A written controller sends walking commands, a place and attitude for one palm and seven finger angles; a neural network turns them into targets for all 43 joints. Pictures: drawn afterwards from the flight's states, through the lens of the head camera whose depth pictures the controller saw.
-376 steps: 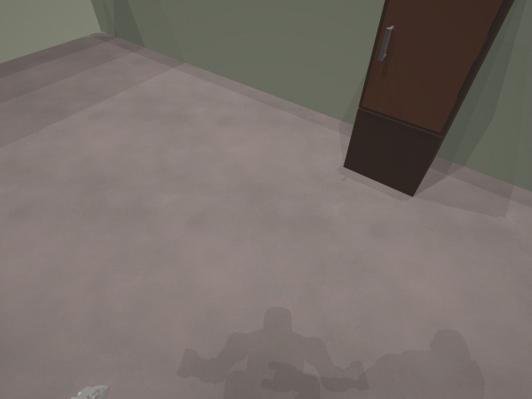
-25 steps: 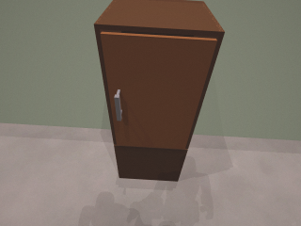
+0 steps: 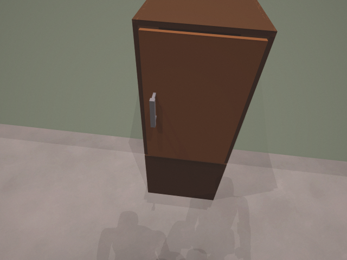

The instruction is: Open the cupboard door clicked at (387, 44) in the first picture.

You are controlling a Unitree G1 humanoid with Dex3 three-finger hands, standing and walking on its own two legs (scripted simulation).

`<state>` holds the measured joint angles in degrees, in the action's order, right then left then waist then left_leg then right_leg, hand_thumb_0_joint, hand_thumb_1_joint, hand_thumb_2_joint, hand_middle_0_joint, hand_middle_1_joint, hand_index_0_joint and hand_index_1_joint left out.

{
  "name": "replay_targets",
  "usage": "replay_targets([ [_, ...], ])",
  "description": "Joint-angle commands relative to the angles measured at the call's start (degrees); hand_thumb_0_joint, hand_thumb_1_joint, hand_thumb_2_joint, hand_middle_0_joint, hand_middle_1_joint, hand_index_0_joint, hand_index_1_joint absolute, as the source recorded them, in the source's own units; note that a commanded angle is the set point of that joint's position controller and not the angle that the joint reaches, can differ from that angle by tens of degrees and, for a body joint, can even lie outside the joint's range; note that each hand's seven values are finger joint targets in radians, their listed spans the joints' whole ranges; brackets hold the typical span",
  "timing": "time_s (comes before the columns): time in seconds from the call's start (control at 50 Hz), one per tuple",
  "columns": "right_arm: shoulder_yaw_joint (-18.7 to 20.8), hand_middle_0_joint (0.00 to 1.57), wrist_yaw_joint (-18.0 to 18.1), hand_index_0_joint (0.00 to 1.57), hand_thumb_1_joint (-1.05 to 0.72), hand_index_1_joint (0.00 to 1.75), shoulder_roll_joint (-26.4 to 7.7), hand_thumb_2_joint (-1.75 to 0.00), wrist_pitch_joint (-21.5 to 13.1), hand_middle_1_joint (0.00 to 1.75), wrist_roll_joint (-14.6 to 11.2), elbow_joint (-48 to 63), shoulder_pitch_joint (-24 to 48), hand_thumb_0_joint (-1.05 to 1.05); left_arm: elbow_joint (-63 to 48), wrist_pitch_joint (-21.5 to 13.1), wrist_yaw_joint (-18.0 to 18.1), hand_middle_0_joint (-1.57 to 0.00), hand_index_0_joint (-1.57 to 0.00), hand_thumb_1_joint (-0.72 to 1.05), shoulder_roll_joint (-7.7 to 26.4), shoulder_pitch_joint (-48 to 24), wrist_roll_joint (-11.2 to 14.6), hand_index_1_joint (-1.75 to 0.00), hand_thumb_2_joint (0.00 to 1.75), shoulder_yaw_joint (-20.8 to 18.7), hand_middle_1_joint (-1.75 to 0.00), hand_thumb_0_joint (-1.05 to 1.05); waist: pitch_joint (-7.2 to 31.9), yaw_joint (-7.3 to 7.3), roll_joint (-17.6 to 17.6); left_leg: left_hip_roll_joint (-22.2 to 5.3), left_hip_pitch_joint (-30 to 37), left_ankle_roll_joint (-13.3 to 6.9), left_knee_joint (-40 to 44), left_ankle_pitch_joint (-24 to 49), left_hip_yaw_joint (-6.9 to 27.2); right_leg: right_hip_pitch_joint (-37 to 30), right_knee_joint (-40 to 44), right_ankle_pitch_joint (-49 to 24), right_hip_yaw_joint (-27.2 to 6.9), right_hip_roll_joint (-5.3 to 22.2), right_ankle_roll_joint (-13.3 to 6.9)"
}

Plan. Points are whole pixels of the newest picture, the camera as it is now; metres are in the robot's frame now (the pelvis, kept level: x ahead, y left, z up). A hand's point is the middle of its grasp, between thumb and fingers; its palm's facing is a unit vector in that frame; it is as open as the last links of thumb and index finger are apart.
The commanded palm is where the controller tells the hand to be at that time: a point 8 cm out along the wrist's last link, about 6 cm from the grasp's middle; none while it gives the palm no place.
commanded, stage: shuffle to correct the standing spot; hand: left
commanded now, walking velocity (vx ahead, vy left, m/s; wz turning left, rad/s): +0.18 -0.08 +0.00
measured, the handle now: (153, 110) +0.63 +0.13 -0.03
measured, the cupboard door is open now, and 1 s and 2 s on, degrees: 0 0 0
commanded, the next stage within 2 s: come to a stop and stand still in 0.60 s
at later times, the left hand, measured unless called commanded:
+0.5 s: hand out of the picture +0.10 +0.16 -0.17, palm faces +0.00 -0.97 -0.24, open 7.3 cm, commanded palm none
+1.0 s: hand out of the picture +0.14 +0.15 -0.18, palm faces -0.02 -0.98 -0.19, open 7.3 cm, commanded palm none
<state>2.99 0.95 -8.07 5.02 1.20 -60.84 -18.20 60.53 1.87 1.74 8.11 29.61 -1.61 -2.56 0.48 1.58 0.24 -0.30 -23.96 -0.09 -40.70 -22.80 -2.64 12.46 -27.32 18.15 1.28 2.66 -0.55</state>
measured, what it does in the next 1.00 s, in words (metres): walks ahead: left foot, then right foot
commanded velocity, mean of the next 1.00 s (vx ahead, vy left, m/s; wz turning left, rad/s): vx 0.06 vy -0.06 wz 0.00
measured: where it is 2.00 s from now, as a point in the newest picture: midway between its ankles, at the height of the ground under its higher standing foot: outside the picture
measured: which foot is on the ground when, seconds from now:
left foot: up 0.00-0.12, down 0.14-0.46, up 0.48-0.74, down 0.76-1.00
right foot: down 0.00-0.14, up 0.16-0.42, down 0.44-0.76, up 0.78-0.98, down 1.00-1.00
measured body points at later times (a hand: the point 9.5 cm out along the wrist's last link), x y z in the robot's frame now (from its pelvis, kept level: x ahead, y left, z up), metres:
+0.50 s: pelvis +0.03 -0.02 -0.01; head +0.03 -0.04 +0.44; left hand +0.10 +0.21 -0.15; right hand -0.04 -0.23 -0.17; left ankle +0.01 +0.10 -0.72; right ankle +0.05 -0.14 -0.74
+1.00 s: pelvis +0.12 -0.02 -0.01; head +0.16 -0.02 +0.44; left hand +0.14 +0.20 -0.16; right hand +0.12 -0.25 -0.16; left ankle +0.14 +0.08 -0.74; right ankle +0.13 -0.15 -0.74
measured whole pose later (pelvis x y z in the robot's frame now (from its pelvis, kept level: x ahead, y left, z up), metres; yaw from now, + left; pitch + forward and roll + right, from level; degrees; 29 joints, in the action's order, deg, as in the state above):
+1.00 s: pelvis +0.12 -0.02 -0.01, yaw -5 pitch -1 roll +0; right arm 1.9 2.8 -7.8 0.4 1.2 -60.3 -14.3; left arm 58.9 1.2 1.4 8.6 16.6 -1.0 -2.5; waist -5.2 0.4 0.8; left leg -2.6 -12.8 -1.2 -30.0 -15.7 -8.8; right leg 16.4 -34.0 13.5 4.2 3.1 0.5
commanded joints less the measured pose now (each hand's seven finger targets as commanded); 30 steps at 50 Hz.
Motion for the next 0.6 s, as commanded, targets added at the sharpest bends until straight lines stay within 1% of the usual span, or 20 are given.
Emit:
replay_targets([
  [0.0,2.14,0.20,-0.38,0.20,-0.90,0.30,-2.53,-0.90,-2.29,0.30,-0.47,3.39,-6.03,0.00,-6.01,-2.14,1.19,-0.20,-0.20,0.90,7.45,-13.83,-0.14,-0.30,0.90,-1.64,-0.30,0.00,-4.84,-9.26,11.58,-3.20,8.31,-0.54,-25.98,-2.00,2.99,24.61,19.80,16.82,-14.23,13.85,-8.08],
  [0.02,1.35,0.20,-0.70,0.20,-0.90,0.30,-1.16,-0.90,-3.48,0.30,-0.73,3.08,-8.36,0.00,-6.22,-2.64,0.96,-0.20,-0.20,0.90,7.45,-13.56,-0.65,-0.30,0.90,-1.42,-0.30,0.00,-5.31,-8.78,8.44,-3.13,9.29,-1.02,-11.98,-4.61,-0.01,19.23,15.21,13.12,-9.38,10.40,-6.48],
  [0.06,0.56,0.20,-0.66,0.20,-0.90,0.30,0.04,-0.90,-4.90,0.30,-0.60,2.06,-7.98,0.00,-3.60,-2.05,0.46,-0.20,-0.20,0.90,6.94,-6.26,-0.76,-0.30,0.90,-0.98,-0.30,0.00,-8.39,-4.76,3.27,0.19,12.47,-0.47,10.28,-2.25,-5.68,16.41,6.17,17.85,-6.49,5.81,-5.20],
  [0.08,0.39,0.20,0.01,0.20,-0.90,0.30,-1.34,-0.90,-5.62,0.30,-0.37,1.82,-9.42,0.00,-2.70,-1.50,0.14,-0.20,-0.20,0.90,5.47,-3.69,-0.36,-0.30,0.90,-0.73,-0.30,0.00,-9.26,-4.48,-2.68,-0.04,14.84,-0.32,16.52,-3.26,-3.07,17.72,-0.86,17.86,-5.56,3.40,-4.52],
  [0.1,1.15,0.20,0.78,0.20,-0.90,0.30,-5.52,-0.90,-6.27,0.30,0.22,1.77,-11.61,0.00,-2.99,-1.25,-0.48,-0.20,-0.20,0.90,2.85,-1.98,0.20,-0.30,0.90,-0.53,-0.30,0.00,-9.34,-4.80,-14.71,-10.82,18.07,-3.65,25.55,-14.21,14.92,25.24,-13.90,14.81,-1.34,-0.98,-1.70],
  [0.12,2.46,0.20,1.72,0.20,-0.90,0.30,-11.07,-0.90,-6.45,0.30,0.54,2.63,-12.48,0.00,-5.35,-1.08,-0.95,-0.20,-0.20,0.90,1.37,-4.90,0.16,-0.30,0.90,-0.62,-0.30,0.00,-11.53,-5.20,-18.49,-23.90,13.43,-8.99,35.98,-27.04,31.13,31.65,-26.16,10.61,1.42,-1.54,0.36],
  [0.14,2.72,0.20,2.22,0.20,-0.90,0.30,-12.65,-0.90,-6.20,0.30,0.70,3.67,-8.62,0.00,-7.29,-0.96,-1.70,-0.20,-0.20,0.90,2.52,-8.10,-0.28,-0.30,0.90,-1.15,-0.30,0.00,-13.17,-3.48,-9.85,-26.26,6.85,-11.94,38.66,-27.69,31.78,30.22,-33.09,6.26,-3.10,2.09,0.22],
  [0.16,2.59,0.20,1.98,0.20,-0.90,0.30,-12.61,-0.90,-6.43,0.30,0.80,4.88,-4.62,0.00,-7.33,-0.83,-2.32,-0.20,-0.20,0.90,2.92,-7.37,-0.48,-0.30,0.90,-1.30,-0.30,0.00,-10.53,-1.32,-6.28,-24.81,2.16,-11.55,38.15,-26.93,30.47,26.63,-36.23,2.97,-3.18,2.89,0.23],
  [0.18,1.69,0.20,1.91,0.20,-0.90,0.30,-9.65,-0.90,-7.04,0.30,0.79,4.02,-2.62,0.00,-5.27,-0.81,-2.24,-0.20,-0.20,0.90,2.24,-6.59,-1.10,-0.30,0.90,-1.40,-0.30,0.00,-10.05,-0.81,-8.31,-20.75,2.36,-9.42,36.36,-19.67,25.32,25.84,-37.24,-0.61,-2.96,2.99,0.53],
  [0.26,1.24,0.20,1.63,0.20,-0.90,0.30,-7.56,-0.90,-7.84,0.30,0.74,3.48,-1.63,0.00,-5.21,-1.49,-2.80,-0.20,-0.20,0.90,0.57,-7.22,-0.15,-0.30,0.90,-0.70,-0.30,0.00,-8.75,-0.52,-7.48,-14.97,4.12,-8.73,32.12,-3.93,10.22,15.97,-20.68,-1.56,1.57,3.05,1.36],
  [0.32,1.80,0.20,1.32,0.20,-0.90,0.30,-8.20,-0.90,-7.08,0.30,1.03,2.14,-4.29,0.00,-6.08,-2.11,-2.62,-0.20,-0.20,0.90,-0.38,-9.83,0.20,-0.30,0.90,-0.52,-0.30,0.00,-7.26,-2.25,-6.10,-14.80,6.27,-8.71,29.46,-4.13,8.93,8.84,-9.57,-0.02,5.13,0.29,1.51],
  [0.34,1.86,0.20,1.26,0.20,-0.90,0.30,-8.41,-0.90,-6.72,0.30,1.01,1.79,-4.70,0.00,-5.93,-2.18,-2.56,-0.20,-0.20,0.90,-0.46,-9.68,0.20,-0.30,0.90,-0.65,-0.30,0.00,-7.80,-2.09,-7.09,-14.88,4.88,-8.35,28.62,-5.86,8.56,6.23,-7.13,-1.37,5.72,-0.28,1.47],
  [0.38,1.64,0.20,1.12,0.20,-0.90,0.30,-7.21,-0.90,-6.31,0.30,0.84,1.50,-5.22,0.00,-5.10,-2.38,-2.25,-0.20,-0.20,0.90,1.30,-6.41,0.14,-0.30,0.90,-1.13,-0.30,0.00,-6.01,-0.53,-3.22,-13.08,1.13,-6.32,22.88,-7.90,7.32,-3.64,0.56,-3.98,5.65,-1.36,1.04],
  [0.4,1.20,0.20,0.92,0.20,-0.90,0.30,-5.77,-0.90,-6.28,0.30,0.64,1.56,-4.92,0.00,-3.84,-2.87,-1.87,-0.20,-0.20,0.90,3.01,-2.42,0.10,-0.30,0.90,-1.57,-0.30,0.00,-4.80,1.50,1.09,-9.81,-3.38,-4.54,14.69,-8.06,4.04,-11.00,4.54,-1.54,1.80,1.09,0.02],
  [0.42,0.27,0.20,0.65,0.20,-0.90,0.30,-2.00,-0.90,-6.38,0.30,-0.05,2.69,-5.16,0.00,-2.88,-3.54,-1.11,-0.20,-0.20,0.90,7.39,0.98,-0.13,-0.30,0.90,-2.20,-0.30,0.00,-3.36,2.65,13.61,-2.96,-12.82,-1.79,-0.02,-10.07,-3.51,-17.58,10.49,8.06,-13.92,12.28,-4.35],
  [0.44,0.06,0.20,0.18,0.20,-0.90,0.30,-2.45,-0.90,-6.19,0.30,0.03,5.03,-2.11,0.00,-2.85,-3.57,-0.56,-0.20,-0.20,0.90,11.07,3.06,0.52,-0.30,0.90,-2.86,-0.30,0.00,-2.78,3.70,17.62,-2.10,-15.60,-1.67,-12.63,-13.46,-2.81,-14.24,18.36,16.12,-25.15,20.16,-9.33],
  [0.46,0.59,0.20,-0.19,0.20,-0.90,0.30,-3.34,-0.90,-5.94,0.30,0.28,5.91,0.41,0.00,-3.48,-3.21,-0.27,-0.20,-0.20,0.90,10.47,0.70,0.70,-0.30,0.90,-2.93,-0.30,0.00,-6.63,2.81,10.05,-3.72,-16.75,-2.11,-19.11,-9.74,0.23,-9.12,20.57,20.09,-24.26,20.51,-11.09],
  [0.48,0.83,0.20,-0.50,0.20,-0.90,0.30,-3.55,-0.90,-5.66,0.30,0.45,5.34,-0.14,0.00,-4.09,-3.77,-0.04,-0.20,-0.20,0.90,9.27,-3.34,0.64,-0.30,0.90,-2.75,-0.30,0.00,-6.07,0.55,10.83,-5.26,-15.55,-1.99,-21.86,-5.11,0.95,-5.67,20.66,20.37,-22.80,18.06,-10.56],
  [0.52,0.96,0.20,-1.12,0.20,-0.90,0.30,-3.87,-0.90,-5.08,0.30,0.74,3.94,-1.47,0.00,-5.06,-4.24,0.14,-0.20,-0.20,0.90,6.73,-9.08,0.57,-0.30,0.90,-1.83,-0.30,0.00,-6.92,-2.25,8.59,-6.96,-10.75,-1.11,-22.24,1.08,0.83,0.57,18.96,11.62,-13.40,14.64,-9.05],
  [0.58,0.47,0.20,-1.55,0.20,-0.90,0.30,-1.35,-0.90,-4.92,0.30,0.30,3.54,-2.91,0.00,-5.36,-4.62,0.01,-0.20,-0.20,0.90,6.76,-11.42,-0.05,-0.30,0.90,-1.59,-0.30,0.00,-6.46,-3.85,5.94,-6.26,-2.25,-0.19,-10.68,3.33,-1.92,5.38,18.15,2.83,-4.73,11.93,-8.34],
])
